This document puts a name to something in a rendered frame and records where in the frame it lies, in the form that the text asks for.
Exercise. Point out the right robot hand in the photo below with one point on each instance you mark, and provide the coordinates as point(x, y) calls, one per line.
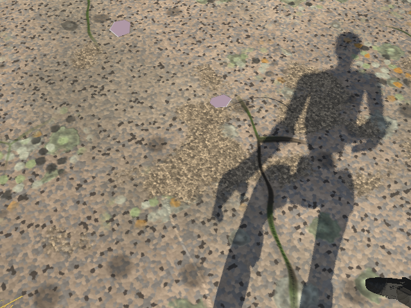
point(392, 288)

